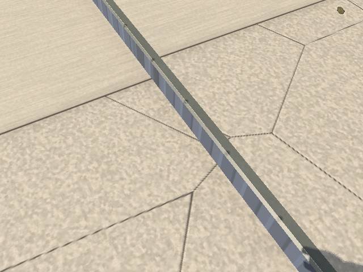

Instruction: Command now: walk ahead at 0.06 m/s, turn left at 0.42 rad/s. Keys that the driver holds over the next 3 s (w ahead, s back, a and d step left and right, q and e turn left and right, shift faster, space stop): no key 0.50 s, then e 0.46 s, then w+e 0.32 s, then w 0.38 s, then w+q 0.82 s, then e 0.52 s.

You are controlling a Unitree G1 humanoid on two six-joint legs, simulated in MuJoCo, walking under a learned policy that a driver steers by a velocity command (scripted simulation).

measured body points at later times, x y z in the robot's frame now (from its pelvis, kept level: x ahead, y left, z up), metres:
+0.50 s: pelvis +0.04 +0.00 +0.00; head +0.05 +0.01 +0.45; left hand +0.14 +0.26 -0.12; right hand +0.19 -0.25 -0.11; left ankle +0.02 +0.12 -0.74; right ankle +0.08 -0.15 -0.74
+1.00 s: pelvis +0.05 -0.04 +0.00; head +0.09 -0.07 +0.45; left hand +0.22 +0.23 -0.09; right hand +0.17 -0.34 -0.11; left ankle +0.04 +0.13 -0.65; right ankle +0.06 -0.12 -0.74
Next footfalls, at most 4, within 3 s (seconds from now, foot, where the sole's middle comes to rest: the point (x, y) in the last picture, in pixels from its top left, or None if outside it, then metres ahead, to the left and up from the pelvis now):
0.06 right None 0.12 -0.14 -0.77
0.36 left None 0.06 0.12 -0.77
1.32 left None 0.22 0.05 -0.77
1.78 right None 0.41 -0.23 -0.77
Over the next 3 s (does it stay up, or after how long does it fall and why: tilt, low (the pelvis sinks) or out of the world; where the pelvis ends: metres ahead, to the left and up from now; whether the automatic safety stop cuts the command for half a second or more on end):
stays up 0.89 -0.19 0.09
